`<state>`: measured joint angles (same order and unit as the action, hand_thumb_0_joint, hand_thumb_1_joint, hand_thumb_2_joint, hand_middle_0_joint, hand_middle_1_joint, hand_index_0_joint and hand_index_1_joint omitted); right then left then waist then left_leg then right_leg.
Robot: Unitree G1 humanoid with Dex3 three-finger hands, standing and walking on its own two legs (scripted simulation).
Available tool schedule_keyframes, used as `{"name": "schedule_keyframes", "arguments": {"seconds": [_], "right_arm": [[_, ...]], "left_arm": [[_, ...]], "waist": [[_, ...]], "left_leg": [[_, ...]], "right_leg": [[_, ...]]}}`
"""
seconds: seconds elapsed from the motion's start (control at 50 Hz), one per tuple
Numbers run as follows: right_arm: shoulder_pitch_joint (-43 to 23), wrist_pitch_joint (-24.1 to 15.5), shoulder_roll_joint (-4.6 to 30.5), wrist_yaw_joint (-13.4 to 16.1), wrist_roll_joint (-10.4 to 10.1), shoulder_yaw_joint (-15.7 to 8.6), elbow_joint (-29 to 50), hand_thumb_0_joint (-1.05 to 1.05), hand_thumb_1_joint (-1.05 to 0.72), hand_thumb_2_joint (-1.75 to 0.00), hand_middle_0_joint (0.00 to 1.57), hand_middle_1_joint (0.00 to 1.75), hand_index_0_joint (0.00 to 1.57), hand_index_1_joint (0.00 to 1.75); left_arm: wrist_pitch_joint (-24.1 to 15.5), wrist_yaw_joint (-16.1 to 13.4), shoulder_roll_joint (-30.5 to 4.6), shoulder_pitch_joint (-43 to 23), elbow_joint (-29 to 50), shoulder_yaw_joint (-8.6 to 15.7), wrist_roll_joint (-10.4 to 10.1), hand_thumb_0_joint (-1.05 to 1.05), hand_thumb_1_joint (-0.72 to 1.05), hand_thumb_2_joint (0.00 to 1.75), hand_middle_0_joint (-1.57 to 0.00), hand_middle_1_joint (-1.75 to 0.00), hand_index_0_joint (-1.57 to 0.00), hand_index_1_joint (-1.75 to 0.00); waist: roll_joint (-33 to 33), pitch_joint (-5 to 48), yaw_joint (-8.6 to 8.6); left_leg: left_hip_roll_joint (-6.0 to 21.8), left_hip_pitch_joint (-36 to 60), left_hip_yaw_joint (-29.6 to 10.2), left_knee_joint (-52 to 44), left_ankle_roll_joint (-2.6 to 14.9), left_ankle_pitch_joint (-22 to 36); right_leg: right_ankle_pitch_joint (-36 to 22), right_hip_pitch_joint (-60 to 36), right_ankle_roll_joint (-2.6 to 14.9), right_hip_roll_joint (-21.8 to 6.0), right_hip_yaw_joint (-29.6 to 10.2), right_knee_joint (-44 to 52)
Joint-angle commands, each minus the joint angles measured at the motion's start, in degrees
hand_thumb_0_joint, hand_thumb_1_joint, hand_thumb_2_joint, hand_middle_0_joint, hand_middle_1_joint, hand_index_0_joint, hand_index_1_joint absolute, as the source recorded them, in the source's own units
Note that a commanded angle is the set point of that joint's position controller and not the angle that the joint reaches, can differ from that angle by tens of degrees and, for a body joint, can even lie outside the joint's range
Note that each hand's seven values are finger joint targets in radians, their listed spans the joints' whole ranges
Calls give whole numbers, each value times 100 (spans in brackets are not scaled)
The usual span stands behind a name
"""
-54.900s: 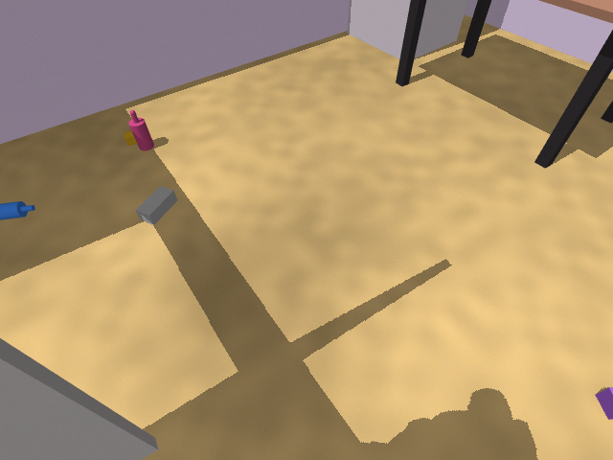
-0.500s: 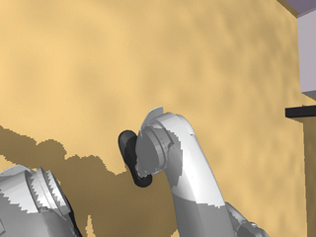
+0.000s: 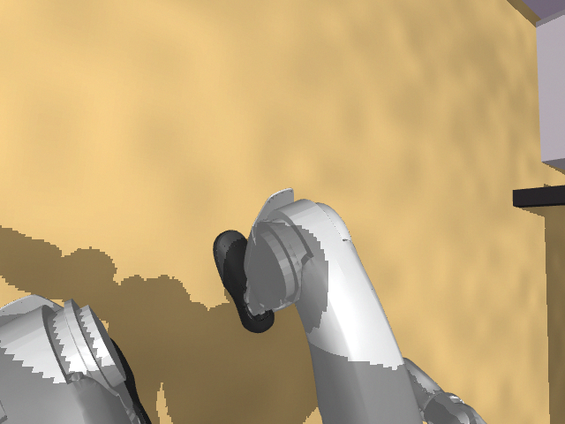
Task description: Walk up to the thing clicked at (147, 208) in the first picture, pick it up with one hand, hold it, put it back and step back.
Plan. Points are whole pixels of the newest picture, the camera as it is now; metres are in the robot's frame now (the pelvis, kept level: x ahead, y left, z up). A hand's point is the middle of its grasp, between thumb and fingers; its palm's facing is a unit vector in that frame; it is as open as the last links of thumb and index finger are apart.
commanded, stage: close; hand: left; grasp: from above
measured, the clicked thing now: out of the picture +0.52 +0.38 -0.29
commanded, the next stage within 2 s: settle in 1.34 s
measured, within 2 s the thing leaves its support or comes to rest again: leaves its support in 1.74 s
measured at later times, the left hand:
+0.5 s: hand out of the picture +0.50 +0.35 -0.24, palm faces -0.44 -0.15 -0.88, open 11.5 cm
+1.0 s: hand out of the picture +0.49 +0.36 -0.24, palm faces -0.45 -0.15 -0.88, open 10.4 cm
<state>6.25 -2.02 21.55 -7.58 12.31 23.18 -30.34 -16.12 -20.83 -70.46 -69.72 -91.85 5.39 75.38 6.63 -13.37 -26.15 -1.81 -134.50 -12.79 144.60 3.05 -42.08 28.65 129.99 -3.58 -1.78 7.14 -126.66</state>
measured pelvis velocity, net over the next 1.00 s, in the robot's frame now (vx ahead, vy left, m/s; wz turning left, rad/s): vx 0.00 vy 0.00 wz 0.00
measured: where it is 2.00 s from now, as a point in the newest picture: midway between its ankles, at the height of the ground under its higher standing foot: (191, 351)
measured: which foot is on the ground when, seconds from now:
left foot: down 0.00-1.00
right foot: down 0.00-1.00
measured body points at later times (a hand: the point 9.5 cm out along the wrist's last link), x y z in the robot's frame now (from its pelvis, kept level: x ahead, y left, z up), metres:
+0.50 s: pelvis +0.00 +0.00 +0.00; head +0.31 +0.13 +0.30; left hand +0.52 +0.36 -0.19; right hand +0.03 -0.26 -0.04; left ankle +0.06 +0.10 -0.28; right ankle +0.16 -0.14 -0.28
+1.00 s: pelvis +0.00 +0.00 +0.00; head +0.30 +0.14 +0.30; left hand +0.51 +0.36 -0.19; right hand +0.04 -0.26 -0.04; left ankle +0.06 +0.10 -0.28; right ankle +0.16 -0.14 -0.28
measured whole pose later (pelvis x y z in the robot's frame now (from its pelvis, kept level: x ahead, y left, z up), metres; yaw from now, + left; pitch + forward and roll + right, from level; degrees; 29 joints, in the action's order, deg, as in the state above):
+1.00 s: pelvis +0.00 +0.00 +0.00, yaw +0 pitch +30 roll -19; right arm 6.7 -1.5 22.0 -7.4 12.7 22.8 -29.2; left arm -16.4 -21.5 -70.3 -69.1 -91.7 6.1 76.0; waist 6.8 -13.5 -25.9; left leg -1.8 -134.4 -13.0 144.3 2.9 -41.8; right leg 28.4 129.7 -3.2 -2.2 7.5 -126.3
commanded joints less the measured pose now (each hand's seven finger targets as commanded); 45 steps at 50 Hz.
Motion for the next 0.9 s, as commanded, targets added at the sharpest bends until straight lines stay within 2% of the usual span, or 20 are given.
{"name": "schedule_keyframes", "arguments": {"seconds": [0.0, 0.06, 0.12, 0.14, 0.16, 0.2, 0.22, 0.24, 0.26, 0.36, 0.4, 0.44, 0.48, 0.52, 0.6, 0.68, 0.72, 0.76, 0.84, 0.88], "right_arm": [[1263, 110, 1994, 121, 12, -628, -232, 0, -90, -90, 20, 30, 20, 30], [1177, 119, 1975, 102, 34, -602, -159, 0, -89, -90, 20, 30, 20, 30], [1197, 106, 1974, 123, 18, -610, -209, 0, -89, -90, 20, 30, 20, 30], [1195, 98, 1990, 125, 23, -591, -187, 0, -89, -90, 20, 30, 20, 30], [1136, 96, 1984, 138, 18, -606, -228, 0, -89, -90, 20, 30, 20, 30], [1164, 90, 1999, 137, 28, -571, -162, 0, -89, -90, 20, 30, 20, 30], [1102, 88, 1971, 147, 16, -568, -183, 0, -89, -90, 20, 30, 20, 30], [1166, 78, 2039, 155, 13, -652, -246, 0, -89, -90, 20, 30, 20, 30], [1163, 63, 2021, 167, 1, -625, -187, 0, -89, -90, 20, 30, 20, 30], [1191, 33, 1983, 167, -8, -615, -227, 0, -89, -90, 20, 30, 20, 30], [1194, 16, 1979, 180, -17, -634, -192, 0, -89, -90, 20, 30, 20, 30], [1211, 10, 1974, 184, -28, -631, -235, 0, -89, -90, 20, 30, 20, 30], [1217, 13, 1990, 196, -27, -641, -250, 0, -89, -90, 20, 30, 20, 30], [1291, 21, 2030, 211, -23, -736, -271, 0, -89, -90, 20, 30, 20, 30], [1294, 79, 1973, 163, -17, -660, -224, 0, -89, -90, 20, 30, 20, 30], [1302, 115, 1976, 141, -21, -694, -205, 0, -89, -90, 20, 30, 20, 30], [1348, 127, 1987, 126, 3, -666, -187, 0, -89, -90, 20, 30, 20, 30], [1285, 142, 2047, 121, 9, -688, -129, 0, -89, -90, 20, 30, 20, 30], [1276, 165, 1991, 112, 27, -665, -141, 0, -89, -90, 20, 30, 20, 30], [1282, 153, 1982, 106, 35, -650, -135, 0, -89, -90, 20, 30, 20, 30]], "left_arm": [[-103, -232, -1447, -1517, 959, 147, -46, 0, -19, 72, -28, -88, -31, -85], [-114, -267, -1116, -1308, 698, -10, -76, 0, -19, 72, -27, -89, -30, -86], [-108, -322, -1418, -1568, 959, 84, -1, 0, -16, 69, -30, -87, -33, -83], [-86, -329, -1395, -1479, 875, 115, -17, 0, -16, 70, -30, -85, -33, -82], [-49, -359, -1352, -1295, 532, 58, 5, 0, -16, 70, -30, -85, -33, -82], [-40, -390, -1278, -1303, 570, 52, -26, 0, -13, 67, -31, -85, -35, -81], [-18, -404, -1295, -1245, 447, 29, -32, 0, -11, 66, -33, -84, -37, -80], [-47, -441, -1523, -1520, 801, 95, -24, 0, -12, 66, -34, -83, -37, -79], [-17, -451, -1559, -1505, 744, 151, -9, 0, -11, 66, -33, -83, -37, -80], [32, -411, -1352, -1426, 638, 101, -82, 0, -9, 64, -35, -83, -38, -79], [63, -366, -1351, -1384, 624, 65, -123, 0, -8, 64, -36, -81, -39, -77], [73, -319, -1398, -1408, 737, 93, -135, 0, -5, 61, -37, -81, -41, -77], [64, -299, -1401, -1402, 717, 77, -149, 0, -3, 61, -41, -78, -44, -74], [59, -302, -1560, -1507, 970, 171, -121, 0, -1, 59, -41, -77, -45, -73], [50, -241, -1388, -1296, 850, 163, -128, 0, 2, 56, -42, -75, -46, -71], [62, -235, -1378, -1263, 771, 148, -77, 0, 7, 53, -46, -73, -50, -68], [43, -214, -1296, -1289, 884, 158, -82, 0, 10, 53, -48, -74, -53, -69], [10, -222, -1307, -1253, 864, 187, -72, 0, 11, 50, -49, -70, -54, -66], [-15, -267, -1472, -1372, 1005, 259, -33, 0, 16, 51, -53, -70, -58, -65], [-11, -245, -1272, -1173, 654, 129, -38, 0, 20, 51, -56, -70, -60, -65]], "waist": [[-3635, 3887, -466], [-3458, 3576, -588], [-3682, 3829, -480], [-3570, 3774, -470], [-3450, 3630, -451], [-3290, 3538, -538], [-3244, 3513, -489], [-3477, 3689, -467], [-3404, 3827, -413], [-3371, 3751, -490], [-3161, 3760, -505], [-3215, 3805, -456], [-3198, 3778, -489], [-3401, 3965, -383], [-3500, 3979, -450], [-3437, 3847, -404], [-3556, 3737, -467], [-3585, 3711, -437], [-3618, 3934, -392], [-3440, 3577, -503]], "left_leg": [[386, 3387, -35, -1815, -496, 2218], [393, 3178, -60, -1825, -492, 2112], [375, 3266, 44, -1806, -467, 2161], [372, 3234, 20, -1762, -474, 2212], [356, 3040, 83, -1762, -440, 1979], [347, 2909, 61, -1763, -415, 1892], [347, 2819, 100, -1776, -394, 1775], [339, 2832, 172, -1811, -379, 1729], [334, 2944, 125, -1800, -386, 1804], [354, 2889, 96, -1794, -406, 1767], [332, 2703, 162, -1790, -338, 1570], [331, 2660, 211, -1733, -338, 1669], [325, 2626, 224, -1743, -344, 1591], [346, 2890, 200, -1804, -386, 1741], [358, 3083, 115, -1727, -466, 2219], [336, 2978, 134, -1771, -445, 2124], [371, 3235, 40, -1790, -509, 2359], [369, 3342, -78, -1810, -560, 2428], [370, 3248, 44, -1782, -510, 2370], [355, 3028, 68, -1793, -461, 2126]], "right_leg": [[-811, -1935, 488, 102, 632, 610], [-723, -1871, 473, 102, 669, 641], [-811, -1984, 473, 100, 606, 633], [-865, -1942, 479, 75, 597, 623], [-719, -1919, 492, 120, 613, 653], [-699, -1947, 461, 106, 627, 686], [-629, -1984, 461, 127, 634, 701], [-681, -2159, 464, 154, 623, 705], [-729, -2128, 475, 121, 611, 682], [-651, -2028, 481, 114, 648, 679], [-618, -2213, 457, 134, 611, 705], [-722, -2290, 460, 124, 592, 699], [-671, -2313, 471, 132, 600, 719], [-724, -2275, 489, 144, 617, 688], [-968, -2212, 514, 108, 643, 643], [-900, -2203, 523, 122, 653, 650], [-900, -1965, 514, 80, 655, 651], [-874, -1822, 546, 48, 663, 628], [-969, -2130, 523, 78, 629, 632], [-781, -2032, 500, 101, 635, 674]]}}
